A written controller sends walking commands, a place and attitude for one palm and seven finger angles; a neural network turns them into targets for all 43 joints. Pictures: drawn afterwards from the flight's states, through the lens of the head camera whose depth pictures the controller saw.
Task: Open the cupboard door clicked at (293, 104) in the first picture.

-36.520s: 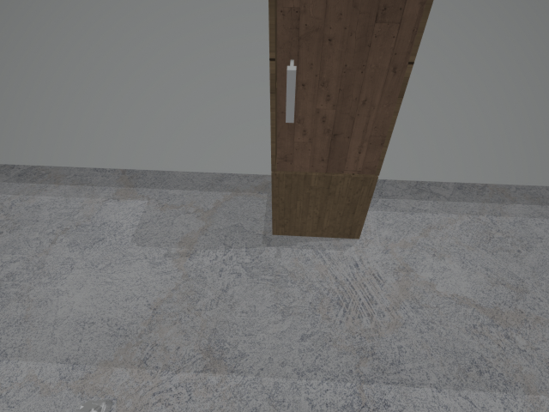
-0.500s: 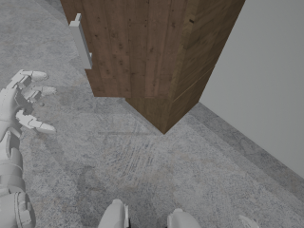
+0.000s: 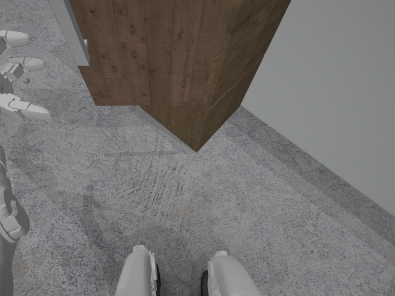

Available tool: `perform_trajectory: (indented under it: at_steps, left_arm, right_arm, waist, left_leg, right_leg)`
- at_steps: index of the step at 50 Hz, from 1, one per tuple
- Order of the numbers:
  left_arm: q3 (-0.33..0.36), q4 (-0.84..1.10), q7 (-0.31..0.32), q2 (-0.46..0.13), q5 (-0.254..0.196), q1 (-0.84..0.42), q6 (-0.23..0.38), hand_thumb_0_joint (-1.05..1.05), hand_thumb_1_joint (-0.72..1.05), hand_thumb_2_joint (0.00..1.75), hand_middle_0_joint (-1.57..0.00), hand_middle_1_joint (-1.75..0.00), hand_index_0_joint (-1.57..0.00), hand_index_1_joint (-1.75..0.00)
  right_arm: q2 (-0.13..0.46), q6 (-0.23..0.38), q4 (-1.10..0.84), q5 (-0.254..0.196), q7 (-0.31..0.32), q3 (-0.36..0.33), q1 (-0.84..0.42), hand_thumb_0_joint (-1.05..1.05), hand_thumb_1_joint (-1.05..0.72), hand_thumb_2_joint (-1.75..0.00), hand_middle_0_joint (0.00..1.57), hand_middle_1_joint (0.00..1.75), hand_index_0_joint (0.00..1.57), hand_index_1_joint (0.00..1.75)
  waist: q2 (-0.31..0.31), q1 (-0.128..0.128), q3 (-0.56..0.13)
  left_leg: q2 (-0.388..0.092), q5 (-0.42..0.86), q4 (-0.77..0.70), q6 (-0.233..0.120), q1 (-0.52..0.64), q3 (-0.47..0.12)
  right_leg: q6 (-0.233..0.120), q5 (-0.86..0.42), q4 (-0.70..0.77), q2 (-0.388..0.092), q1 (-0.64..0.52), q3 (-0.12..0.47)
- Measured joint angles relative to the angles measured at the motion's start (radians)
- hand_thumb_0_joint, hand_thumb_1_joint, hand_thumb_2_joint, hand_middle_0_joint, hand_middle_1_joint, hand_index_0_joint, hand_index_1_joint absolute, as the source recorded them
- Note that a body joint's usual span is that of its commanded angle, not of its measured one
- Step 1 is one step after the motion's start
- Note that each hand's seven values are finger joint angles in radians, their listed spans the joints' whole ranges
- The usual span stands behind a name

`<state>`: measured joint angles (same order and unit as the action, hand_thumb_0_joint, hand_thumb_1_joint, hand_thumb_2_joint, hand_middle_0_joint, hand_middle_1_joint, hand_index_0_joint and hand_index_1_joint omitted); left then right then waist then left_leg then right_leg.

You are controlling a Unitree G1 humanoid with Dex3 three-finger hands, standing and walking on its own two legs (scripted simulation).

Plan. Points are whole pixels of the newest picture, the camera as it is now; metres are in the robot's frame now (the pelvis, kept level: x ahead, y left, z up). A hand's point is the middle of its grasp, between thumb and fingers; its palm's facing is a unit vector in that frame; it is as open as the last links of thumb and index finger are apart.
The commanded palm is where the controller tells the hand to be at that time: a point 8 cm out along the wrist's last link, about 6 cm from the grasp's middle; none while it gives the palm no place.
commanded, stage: move the hooked fingers beside the handle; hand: left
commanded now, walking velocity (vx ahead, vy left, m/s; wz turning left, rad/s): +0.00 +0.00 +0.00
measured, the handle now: (72, 23) +0.64 +0.23 +0.08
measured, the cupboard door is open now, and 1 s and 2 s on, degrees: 45 45 45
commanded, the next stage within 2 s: slide the fingers in behind the handle in 1.32 s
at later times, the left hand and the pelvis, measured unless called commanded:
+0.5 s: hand (39, 41) +0.58 +0.28 +0.08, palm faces +0.03 -1.00 -0.01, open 14.0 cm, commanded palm +0.59 +0.31 +0.08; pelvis +0.00 +0.01 -0.02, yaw -2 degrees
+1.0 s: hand (38, 38) +0.59 +0.29 +0.08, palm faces +0.03 -1.00 -0.02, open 14.0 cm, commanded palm +0.60 +0.30 +0.07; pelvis +0.01 +0.01 -0.01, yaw -2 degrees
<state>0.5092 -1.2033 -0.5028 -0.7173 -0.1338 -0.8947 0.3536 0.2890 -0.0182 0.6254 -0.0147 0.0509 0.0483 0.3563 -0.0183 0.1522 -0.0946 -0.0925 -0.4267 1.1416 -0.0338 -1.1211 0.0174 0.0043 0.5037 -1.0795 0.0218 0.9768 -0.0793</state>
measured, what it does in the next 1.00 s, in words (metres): stands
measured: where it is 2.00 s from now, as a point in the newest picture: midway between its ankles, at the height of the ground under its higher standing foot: outside the picture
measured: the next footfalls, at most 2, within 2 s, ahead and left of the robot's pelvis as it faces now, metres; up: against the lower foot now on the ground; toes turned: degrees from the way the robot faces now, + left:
none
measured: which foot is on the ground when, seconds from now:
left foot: down 0.00-1.00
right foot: down 0.00-1.00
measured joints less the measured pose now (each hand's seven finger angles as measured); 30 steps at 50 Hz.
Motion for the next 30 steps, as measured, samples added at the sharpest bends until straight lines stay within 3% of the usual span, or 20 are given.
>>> perform_trajectory:
  at_steps: [11,20,30]
  left_arm:
    - [0.002,-0.075,0.042,-0.081,0.057,-0.147,-0.028,-0.01,-0.50,0.30,-0.30,-1.20,-0.30,-1.20]
    - [0.011,-0.135,0.057,-0.189,0.113,-0.280,-0.065,-0.01,-0.50,0.30,-0.30,-1.20,-0.30,-1.20]
    - [0.011,-0.147,0.058,-0.270,0.161,-0.389,-0.109,-0.01,-0.50,0.30,-0.30,-1.20,-0.30,-1.20]
  right_arm:
    - [0.002,-0.029,-0.009,0.012,-0.003,0.020,0.017,0.01,-0.90,-0.90,0.21,0.30,0.21,0.30]
    - [0.006,-0.038,-0.027,0.022,0.002,0.047,0.025,0.01,-0.90,-0.90,0.21,0.30,0.21,0.30]
    - [-0.003,-0.054,-0.031,0.034,0.000,0.066,0.043,0.01,-0.90,-0.90,0.21,0.30,0.21,0.30]
  waist:
    - [-0.010,0.050,0.010]
    - [-0.021,0.103,0.022]
    - [-0.036,0.137,0.038]
  left_leg:
    - [-0.004,-0.006,0.025,-0.006,-0.066,-0.008]
    - [-0.013,-0.017,0.065,-0.008,-0.147,-0.020]
    - [-0.020,-0.030,0.100,-0.010,-0.215,-0.033]
  right_leg:
    - [0.006,-0.001,-0.010,0.005,0.057,-0.006]
    - [0.007,0.004,-0.037,0.015,0.130,-0.013]
    - [0.009,0.009,-0.054,0.023,0.187,-0.023]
